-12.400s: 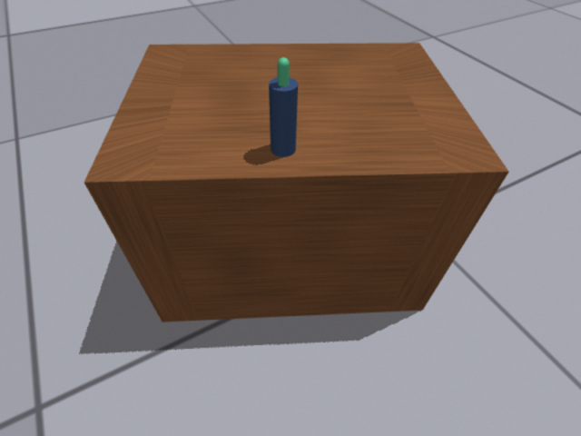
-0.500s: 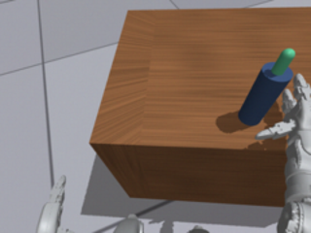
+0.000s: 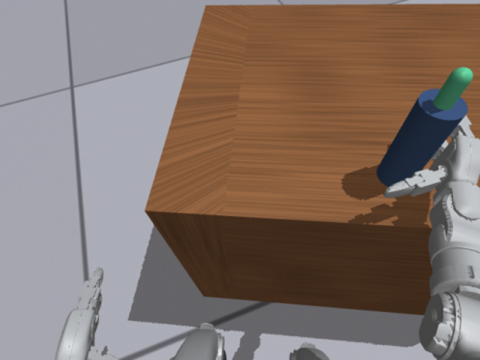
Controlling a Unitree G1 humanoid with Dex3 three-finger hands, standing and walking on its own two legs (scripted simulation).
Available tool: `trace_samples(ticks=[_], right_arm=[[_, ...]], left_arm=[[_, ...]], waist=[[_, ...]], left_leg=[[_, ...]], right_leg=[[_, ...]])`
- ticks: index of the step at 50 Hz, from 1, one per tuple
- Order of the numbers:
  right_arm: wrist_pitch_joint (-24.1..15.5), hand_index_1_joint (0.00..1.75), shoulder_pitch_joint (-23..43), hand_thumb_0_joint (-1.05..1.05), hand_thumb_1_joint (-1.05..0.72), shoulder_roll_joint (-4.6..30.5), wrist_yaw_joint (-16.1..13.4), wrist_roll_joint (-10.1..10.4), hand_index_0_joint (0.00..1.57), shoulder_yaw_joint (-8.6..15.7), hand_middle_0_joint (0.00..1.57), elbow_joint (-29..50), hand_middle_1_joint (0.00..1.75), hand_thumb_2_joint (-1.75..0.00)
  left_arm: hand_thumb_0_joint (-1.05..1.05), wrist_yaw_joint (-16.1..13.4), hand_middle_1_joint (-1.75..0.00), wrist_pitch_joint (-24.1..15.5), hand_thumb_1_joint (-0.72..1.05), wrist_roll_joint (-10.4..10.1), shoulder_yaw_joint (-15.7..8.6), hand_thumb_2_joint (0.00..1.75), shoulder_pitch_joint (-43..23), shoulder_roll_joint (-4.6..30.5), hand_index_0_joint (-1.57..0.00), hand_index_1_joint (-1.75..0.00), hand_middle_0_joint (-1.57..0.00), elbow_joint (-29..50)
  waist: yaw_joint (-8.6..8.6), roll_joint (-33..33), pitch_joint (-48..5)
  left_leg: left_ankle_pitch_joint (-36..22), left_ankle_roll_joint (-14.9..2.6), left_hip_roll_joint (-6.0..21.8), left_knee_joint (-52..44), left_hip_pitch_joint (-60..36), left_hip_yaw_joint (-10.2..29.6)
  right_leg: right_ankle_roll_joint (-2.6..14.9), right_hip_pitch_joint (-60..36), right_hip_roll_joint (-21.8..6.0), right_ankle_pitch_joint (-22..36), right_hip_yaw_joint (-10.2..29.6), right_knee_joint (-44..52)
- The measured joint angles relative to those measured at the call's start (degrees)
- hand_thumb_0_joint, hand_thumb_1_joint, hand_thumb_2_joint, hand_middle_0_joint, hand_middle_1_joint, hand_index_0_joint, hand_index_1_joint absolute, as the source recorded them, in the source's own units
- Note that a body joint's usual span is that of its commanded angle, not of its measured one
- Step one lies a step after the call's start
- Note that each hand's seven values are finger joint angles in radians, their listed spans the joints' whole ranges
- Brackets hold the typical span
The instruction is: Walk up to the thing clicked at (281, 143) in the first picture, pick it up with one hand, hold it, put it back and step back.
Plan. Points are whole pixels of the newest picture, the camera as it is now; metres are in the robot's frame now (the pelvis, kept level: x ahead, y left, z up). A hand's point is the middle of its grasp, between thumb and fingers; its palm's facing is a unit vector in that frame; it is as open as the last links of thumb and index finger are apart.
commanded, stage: close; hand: right
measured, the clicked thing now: (422, 133) +0.46 -0.24 +0.11
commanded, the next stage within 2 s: settle in 0.60 s
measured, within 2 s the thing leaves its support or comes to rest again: leaves its support in 1.04 s
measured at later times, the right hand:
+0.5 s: hand (410, 150) +0.46 -0.23 +0.07, palm faces +0.20 +0.98 +0.02, open 9.2 cm
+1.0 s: hand (415, 147) +0.47 -0.24 +0.07, palm faces +0.21 +0.98 +0.00, open 8.7 cm
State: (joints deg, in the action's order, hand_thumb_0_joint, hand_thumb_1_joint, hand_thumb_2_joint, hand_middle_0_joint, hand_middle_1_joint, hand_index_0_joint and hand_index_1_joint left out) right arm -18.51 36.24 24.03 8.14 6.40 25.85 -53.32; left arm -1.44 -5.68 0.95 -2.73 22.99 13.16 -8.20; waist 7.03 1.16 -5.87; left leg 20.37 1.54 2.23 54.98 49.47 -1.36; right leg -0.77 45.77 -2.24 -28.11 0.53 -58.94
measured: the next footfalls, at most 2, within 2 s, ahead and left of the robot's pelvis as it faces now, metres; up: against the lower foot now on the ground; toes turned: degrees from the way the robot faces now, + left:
none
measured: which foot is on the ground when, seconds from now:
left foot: down 0.00-1.00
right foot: down 0.00-1.00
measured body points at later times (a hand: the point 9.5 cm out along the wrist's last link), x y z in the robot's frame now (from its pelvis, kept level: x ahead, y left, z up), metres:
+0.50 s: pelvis +0.01 +0.00 +0.00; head +0.09 -0.03 +0.44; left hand +0.16 +0.26 -0.01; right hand +0.44 -0.29 +0.07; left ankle +0.06 +0.14 -0.67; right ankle +0.00 -0.13 -0.67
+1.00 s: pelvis +0.01 +0.00 +0.00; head +0.09 -0.03 +0.44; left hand +0.15 +0.26 -0.02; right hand +0.45 -0.29 +0.07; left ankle +0.06 +0.14 -0.67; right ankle +0.00 -0.13 -0.67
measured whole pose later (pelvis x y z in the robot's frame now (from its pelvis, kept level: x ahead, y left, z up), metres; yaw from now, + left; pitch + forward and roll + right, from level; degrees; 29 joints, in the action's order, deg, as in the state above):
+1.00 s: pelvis +0.01 +0.00 +0.00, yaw +0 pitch +16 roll +2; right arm -17.5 37.9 25.8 7.4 4.5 26.8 -55.2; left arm -1.4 -5.6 1.4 -1.9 23.1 13.6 -8.5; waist 8.1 1.3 -6.1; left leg 19.8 1.7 1.8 53.2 49.4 -1.4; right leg -0.6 46.1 -2.6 -28.1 0.6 -58.2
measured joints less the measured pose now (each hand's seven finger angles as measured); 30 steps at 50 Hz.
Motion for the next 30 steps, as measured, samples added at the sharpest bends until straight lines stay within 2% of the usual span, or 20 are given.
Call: trace_samples(ticks=[9, 12, 20, 23, 27, 30], right_arm=[[0.0, 0.30, 3.1, -0.01, 0.55, 1.1, -0.6, -1.1, 0.54, 0.7, 0.54, -2.5, 0.30, -0.09], [-0.3, 0.37, 3.1, -0.01, 0.51, 1.1, -0.4, -0.7, 0.63, 0.4, 0.63, -2.8, 0.38, -0.15], [-0.1, 0.60, 0.8, -0.01, 0.32, 0.0, -0.1, -0.8, 0.85, 0.6, 0.85, -2.9, 0.60, -0.35], [-1.3, 0.69, 1.0, -0.01, 0.22, 0.4, -0.3, -0.8, 0.93, 0.6, 0.93, -3.5, 0.69, -0.45], [-1.7, 0.77, 1.2, -0.01, 0.20, 1.0, 0.3, -1.2, 0.93, 1.1, 0.90, -2.8, 0.77, -0.59], [-1.5, 0.83, 1.5, 0.00, 0.19, 0.9, 0.7, -0.7, 0.90, 1.0, 0.87, -2.8, 0.83, -0.71]], left_arm=[[-0.01, 0.3, -0.05, -0.1, -0.55, 0.3, 0.0, 0.06, 0.3, 0.7, -0.05, -0.05, -0.06, 0.0], [-0.01, 0.4, -0.05, -0.2, -0.55, 0.4, -0.4, 0.06, 0.6, 0.7, -0.05, -0.05, -0.05, 0.3], [-0.01, 0.6, -0.05, 0.8, -0.55, 0.1, 0.0, 0.06, 0.1, 0.7, -0.05, -0.05, -0.05, 0.1], [-0.01, 0.5, -0.05, 0.3, -0.55, 0.3, 0.0, 0.06, -0.3, 0.4, -0.05, -0.05, -0.05, 1.0], [-0.01, 0.6, -0.05, 0.4, -0.54, 0.4, 0.5, 0.05, -0.2, 0.2, -0.06, -0.05, -0.06, 2.1], [-0.01, 0.8, -0.05, -0.3, -0.53, 0.3, 0.1, 0.05, 0.7, 0.3, -0.06, -0.05, -0.06, 2.2]], waist=[[0.78, 0.2, -0.4], [0.75, 0.0, -0.4], [0.69, -0.2, -1.2], [0.88, 0.1, -0.8], [1.09, 0.4, -0.6], [0.85, 0.4, -0.4]], left_leg=[[0.0, -0.02, -0.2, 0.0, 1.2, 0.0], [0.0, 0.02, -0.2, -0.1, 1.0, 0.1], [0.1, 0.12, -0.1, -0.8, 0.0, 0.1], [0.2, 0.06, -0.2, -0.5, 0.1, 0.0], [0.2, -0.01, -0.2, -0.2, 0.7, -0.1], [0.1, -0.02, -0.2, -0.3, 0.7, -0.2]], right_leg=[[-0.03, 1.2, -0.2, -0.2, 0.0, -0.3], [-0.03, 1.1, -0.2, -0.3, -0.1, -0.2], [0.10, 0.1, -0.1, -0.2, -0.1, 0.6], [0.05, 0.1, -0.1, -0.3, 0.0, 0.3], [-0.04, 0.8, -0.2, -0.4, 0.1, -0.1], [-0.04, 0.9, -0.2, -0.3, 0.2, -0.2]])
